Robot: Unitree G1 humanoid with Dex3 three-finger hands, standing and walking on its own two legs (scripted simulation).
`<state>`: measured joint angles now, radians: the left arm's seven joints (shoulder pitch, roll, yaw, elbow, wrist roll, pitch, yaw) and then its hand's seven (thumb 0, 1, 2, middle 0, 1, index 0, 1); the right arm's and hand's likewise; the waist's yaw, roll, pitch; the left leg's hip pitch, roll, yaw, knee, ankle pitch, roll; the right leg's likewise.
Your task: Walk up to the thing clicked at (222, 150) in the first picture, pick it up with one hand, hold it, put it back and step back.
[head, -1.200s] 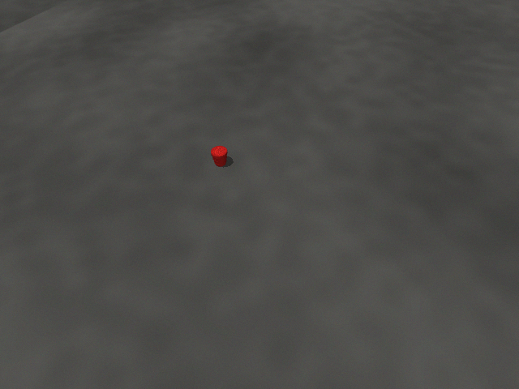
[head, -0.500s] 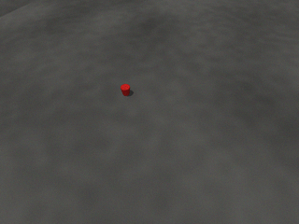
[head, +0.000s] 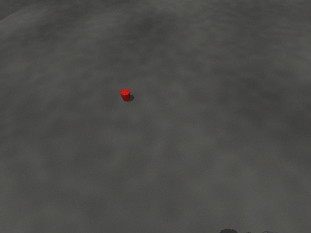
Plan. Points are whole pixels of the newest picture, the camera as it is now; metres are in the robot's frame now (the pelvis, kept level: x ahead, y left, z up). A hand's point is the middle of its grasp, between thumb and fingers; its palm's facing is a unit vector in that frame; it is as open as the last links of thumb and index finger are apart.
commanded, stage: walk up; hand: left
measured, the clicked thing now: (125, 95) +1.36 +0.35 -0.73
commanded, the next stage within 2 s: none
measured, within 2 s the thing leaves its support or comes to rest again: neither
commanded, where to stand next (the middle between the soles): +1.12 +0.70 m, yaw -81 degrees
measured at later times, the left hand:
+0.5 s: hand (34, 172) +0.33 +0.44 -0.12, palm faces -0.35 -0.79 -0.50, open 7.4 cm
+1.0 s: hand (60, 114) +0.62 +0.47 -0.16, palm faces -0.52 -0.68 -0.52, open 7.4 cm
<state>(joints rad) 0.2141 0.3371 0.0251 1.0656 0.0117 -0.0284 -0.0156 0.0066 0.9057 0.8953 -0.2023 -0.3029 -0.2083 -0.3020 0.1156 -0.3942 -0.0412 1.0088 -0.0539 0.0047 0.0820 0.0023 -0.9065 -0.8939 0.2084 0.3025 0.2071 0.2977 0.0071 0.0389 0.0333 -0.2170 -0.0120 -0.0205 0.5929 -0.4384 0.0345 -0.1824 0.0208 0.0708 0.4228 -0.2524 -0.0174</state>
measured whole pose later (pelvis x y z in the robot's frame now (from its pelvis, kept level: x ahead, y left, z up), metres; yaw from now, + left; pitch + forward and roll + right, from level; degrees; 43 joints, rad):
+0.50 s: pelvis +0.14 +0.17 +0.00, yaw -18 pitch +0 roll -2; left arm 0.27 0.51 0.06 0.96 -0.02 -0.04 0.01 0.01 0.91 0.90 -0.20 -0.30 -0.21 -0.30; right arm 0.29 -0.41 -0.09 0.81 -0.06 0.01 0.12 0.00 -0.91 -0.89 0.21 0.30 0.21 0.30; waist -0.10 0.04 0.02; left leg -0.16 -0.02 0.07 0.41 -0.25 0.07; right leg -0.55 -0.03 -0.08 1.04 -0.33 0.00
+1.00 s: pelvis +0.42 +0.26 -0.03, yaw -34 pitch -2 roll -4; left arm 0.33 0.39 0.02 0.88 0.02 -0.09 0.08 0.01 0.90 0.89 -0.21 -0.30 -0.21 -0.30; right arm 0.15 -0.50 -0.11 0.65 -0.05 0.05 0.14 0.00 -0.91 -0.89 0.21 0.30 0.21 0.30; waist -0.03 0.14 0.10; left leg -0.62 0.17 -0.18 0.95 -0.27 -0.02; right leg -0.25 -0.12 0.02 0.62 -0.34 0.07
